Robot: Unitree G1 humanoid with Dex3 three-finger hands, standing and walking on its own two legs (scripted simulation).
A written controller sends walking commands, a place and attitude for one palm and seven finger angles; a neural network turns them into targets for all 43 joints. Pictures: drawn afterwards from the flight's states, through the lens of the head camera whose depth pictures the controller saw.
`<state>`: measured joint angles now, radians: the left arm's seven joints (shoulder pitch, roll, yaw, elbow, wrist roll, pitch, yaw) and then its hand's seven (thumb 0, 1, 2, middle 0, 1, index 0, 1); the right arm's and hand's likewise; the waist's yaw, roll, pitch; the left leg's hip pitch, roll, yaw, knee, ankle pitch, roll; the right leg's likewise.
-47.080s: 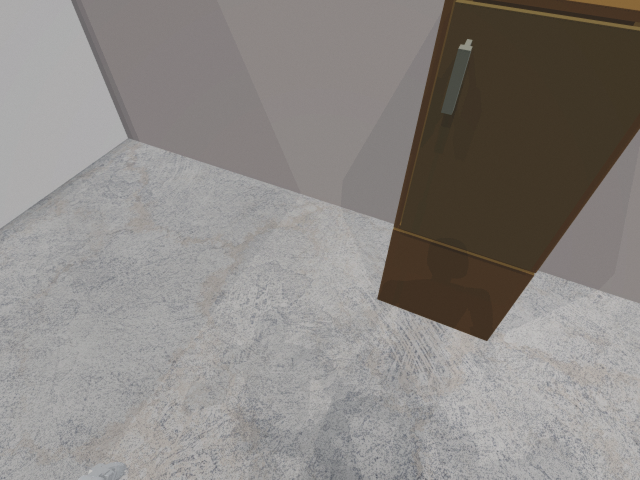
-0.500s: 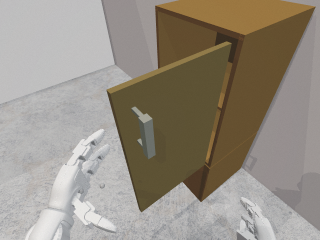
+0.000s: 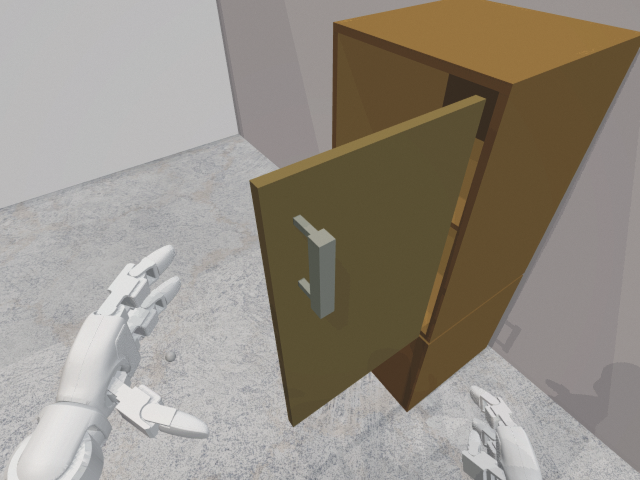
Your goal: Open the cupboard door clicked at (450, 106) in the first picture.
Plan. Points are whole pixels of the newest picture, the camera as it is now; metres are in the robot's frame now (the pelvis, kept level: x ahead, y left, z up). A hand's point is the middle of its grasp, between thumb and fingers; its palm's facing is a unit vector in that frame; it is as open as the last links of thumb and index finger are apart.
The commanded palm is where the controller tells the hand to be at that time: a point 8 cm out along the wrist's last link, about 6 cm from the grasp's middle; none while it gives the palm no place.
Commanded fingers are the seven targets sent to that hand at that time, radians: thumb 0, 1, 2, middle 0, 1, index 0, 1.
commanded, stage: draw the hand back to the body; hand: left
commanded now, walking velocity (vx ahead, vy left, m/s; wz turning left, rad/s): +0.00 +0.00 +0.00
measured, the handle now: (312, 266) +0.33 +0.05 +0.14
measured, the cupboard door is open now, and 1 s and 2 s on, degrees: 90 90 90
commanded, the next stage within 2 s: step back with the hand held close in 1.02 s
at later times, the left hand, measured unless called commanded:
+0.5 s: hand (113, 325) +0.21 +0.24 +0.16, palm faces +0.36 -0.85 -0.37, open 10.8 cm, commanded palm +0.16 +0.28 +0.18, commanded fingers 0.00 0.69 0.81 -0.19 -0.30 -0.19 -0.30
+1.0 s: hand (103, 318) +0.22 +0.24 +0.16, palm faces +0.42 -0.82 -0.38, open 7.5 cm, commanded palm +0.17 +0.29 +0.18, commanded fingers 0.00 0.90 0.90 -0.20 -0.30 -0.20 -0.30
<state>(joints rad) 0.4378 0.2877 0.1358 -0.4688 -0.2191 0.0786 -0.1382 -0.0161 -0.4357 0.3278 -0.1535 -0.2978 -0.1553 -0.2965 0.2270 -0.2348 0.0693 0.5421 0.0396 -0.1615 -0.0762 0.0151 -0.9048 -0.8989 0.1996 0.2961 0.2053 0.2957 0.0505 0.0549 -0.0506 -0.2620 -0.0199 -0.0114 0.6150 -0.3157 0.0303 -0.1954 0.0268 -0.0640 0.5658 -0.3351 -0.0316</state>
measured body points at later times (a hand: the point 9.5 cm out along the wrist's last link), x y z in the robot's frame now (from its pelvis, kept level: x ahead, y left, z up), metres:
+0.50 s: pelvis +0.02 +0.00 +0.01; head +0.00 -0.02 +0.46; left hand +0.19 +0.28 +0.18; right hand +0.20 -0.22 -0.07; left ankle +0.01 +0.10 -0.73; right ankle -0.02 -0.10 -0.73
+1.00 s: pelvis +0.02 -0.01 +0.01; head +0.00 -0.03 +0.46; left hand +0.19 +0.29 +0.19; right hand +0.20 -0.23 -0.07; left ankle +0.01 +0.10 -0.73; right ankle -0.02 -0.10 -0.73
